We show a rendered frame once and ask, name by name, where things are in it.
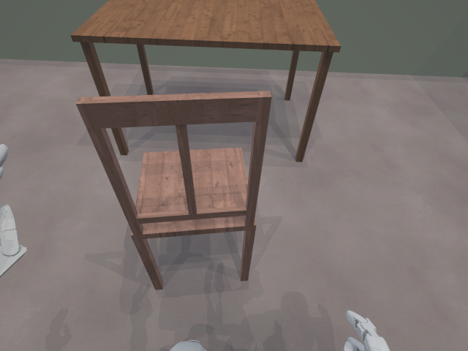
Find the robot right hand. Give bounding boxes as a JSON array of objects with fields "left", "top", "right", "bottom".
[{"left": 344, "top": 310, "right": 390, "bottom": 351}]

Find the robot left hand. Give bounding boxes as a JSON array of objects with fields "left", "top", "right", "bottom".
[{"left": 0, "top": 144, "right": 26, "bottom": 277}]

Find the table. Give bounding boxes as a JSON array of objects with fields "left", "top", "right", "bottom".
[{"left": 71, "top": 0, "right": 341, "bottom": 162}]

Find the chair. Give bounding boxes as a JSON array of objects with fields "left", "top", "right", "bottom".
[{"left": 76, "top": 91, "right": 272, "bottom": 290}]

